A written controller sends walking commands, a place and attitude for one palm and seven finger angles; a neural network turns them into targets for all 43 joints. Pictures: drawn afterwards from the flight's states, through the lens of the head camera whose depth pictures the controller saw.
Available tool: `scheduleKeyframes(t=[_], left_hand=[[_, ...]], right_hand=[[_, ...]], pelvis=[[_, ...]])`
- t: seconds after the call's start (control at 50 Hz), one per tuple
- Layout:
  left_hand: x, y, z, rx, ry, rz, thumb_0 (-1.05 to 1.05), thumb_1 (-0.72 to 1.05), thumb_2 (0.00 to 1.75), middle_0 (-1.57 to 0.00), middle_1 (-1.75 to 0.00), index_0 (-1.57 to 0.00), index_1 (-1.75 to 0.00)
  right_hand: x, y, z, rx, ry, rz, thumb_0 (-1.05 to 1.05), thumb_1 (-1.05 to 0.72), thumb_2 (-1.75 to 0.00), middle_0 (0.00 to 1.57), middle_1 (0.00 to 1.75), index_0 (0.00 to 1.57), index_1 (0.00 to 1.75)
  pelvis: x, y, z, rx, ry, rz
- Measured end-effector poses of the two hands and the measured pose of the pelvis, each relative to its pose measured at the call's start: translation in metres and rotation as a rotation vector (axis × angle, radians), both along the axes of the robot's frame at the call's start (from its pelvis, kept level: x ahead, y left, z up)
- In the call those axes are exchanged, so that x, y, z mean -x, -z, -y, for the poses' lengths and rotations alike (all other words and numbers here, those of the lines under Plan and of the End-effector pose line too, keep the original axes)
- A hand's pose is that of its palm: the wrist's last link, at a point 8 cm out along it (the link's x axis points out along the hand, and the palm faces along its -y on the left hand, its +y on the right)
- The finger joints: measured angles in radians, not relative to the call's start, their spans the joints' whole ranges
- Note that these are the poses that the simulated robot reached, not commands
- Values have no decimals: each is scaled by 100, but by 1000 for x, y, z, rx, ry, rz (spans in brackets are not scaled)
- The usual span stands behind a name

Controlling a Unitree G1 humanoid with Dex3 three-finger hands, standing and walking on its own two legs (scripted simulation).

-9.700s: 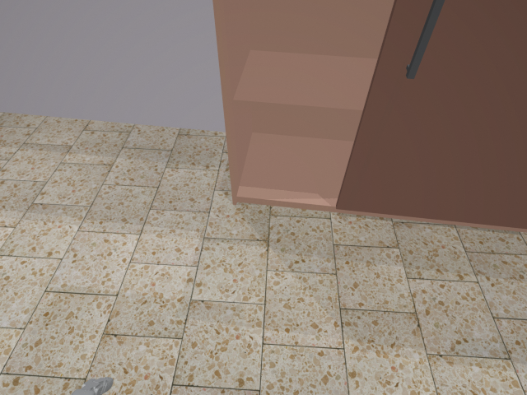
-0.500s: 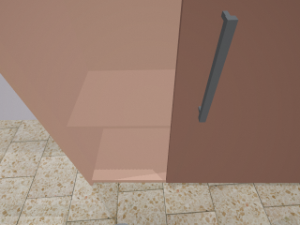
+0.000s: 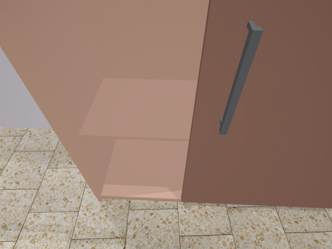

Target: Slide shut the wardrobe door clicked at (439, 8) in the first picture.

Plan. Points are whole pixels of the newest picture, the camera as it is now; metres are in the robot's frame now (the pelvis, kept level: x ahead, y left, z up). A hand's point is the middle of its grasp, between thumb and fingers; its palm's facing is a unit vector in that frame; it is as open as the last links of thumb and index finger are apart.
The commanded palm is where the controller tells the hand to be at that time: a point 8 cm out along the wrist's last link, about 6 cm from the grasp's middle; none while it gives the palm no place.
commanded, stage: come to a stop and stand still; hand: right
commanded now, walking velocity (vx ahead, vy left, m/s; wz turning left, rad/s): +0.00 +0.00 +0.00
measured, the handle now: (234, 87) +0.49 -0.15 +0.15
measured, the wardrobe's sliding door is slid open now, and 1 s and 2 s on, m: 0.49 0.49 0.49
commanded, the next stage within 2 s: look again from close up in 0.92 s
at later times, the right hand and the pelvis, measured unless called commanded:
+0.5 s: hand out of the picture +0.03 -0.20 -0.18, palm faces +0.02 +0.98 -0.19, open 7.3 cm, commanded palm none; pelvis +0.01 -0.03 -0.01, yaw +0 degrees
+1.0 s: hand out of the picture +0.00 -0.20 -0.19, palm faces +0.00 +0.99 -0.15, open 7.3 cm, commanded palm none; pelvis +0.03 -0.04 +0.00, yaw +1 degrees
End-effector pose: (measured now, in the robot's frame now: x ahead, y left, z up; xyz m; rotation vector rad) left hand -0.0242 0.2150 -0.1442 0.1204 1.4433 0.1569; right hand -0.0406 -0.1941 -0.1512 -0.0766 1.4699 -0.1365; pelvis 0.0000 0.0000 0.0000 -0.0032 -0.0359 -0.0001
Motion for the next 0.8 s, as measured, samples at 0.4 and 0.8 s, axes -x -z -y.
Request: scheduleKeyframes(t=[0.4, 0.8], left_hand=[[-11, 12, 30, 26, 27, 48, 2, 92, 90, -20, -30, -20, -30], [-68, -7, 24, -56, 53, 114, 1, 92, 90, -20, -30, -20, -30]], right_hand=[[-60, 1, 48, 71, -50, 156, 0, -91, -90, 20, 30, 20, 30], [-37, 8, 52, 9, -40, 15, 0, -91, -90, 20, 30, 20, 30]], pelvis=[[-5, 10, 22, -18, 4, -20], [-24, 4, 39, -10, -12, -36]])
